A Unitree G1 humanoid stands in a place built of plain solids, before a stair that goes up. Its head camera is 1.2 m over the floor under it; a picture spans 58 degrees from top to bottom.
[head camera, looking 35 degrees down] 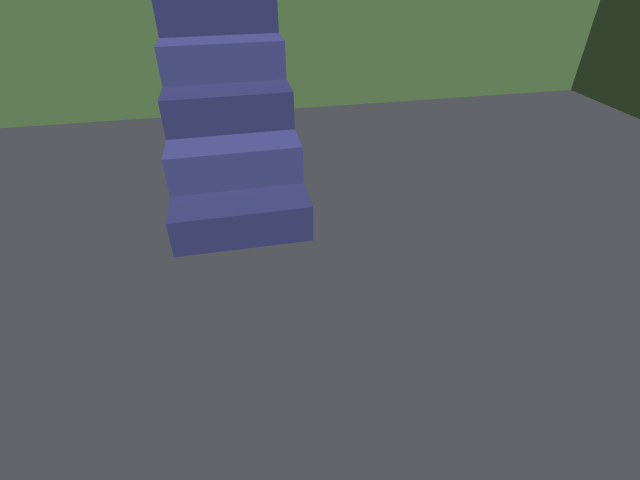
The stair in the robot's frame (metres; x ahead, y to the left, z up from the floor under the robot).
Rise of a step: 0.19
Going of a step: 0.24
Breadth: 0.65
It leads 12 degrees to the left of straight ahead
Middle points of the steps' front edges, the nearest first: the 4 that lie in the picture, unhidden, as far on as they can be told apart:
1.64 0.35 0.18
1.88 0.40 0.37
2.12 0.45 0.57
2.36 0.50 0.76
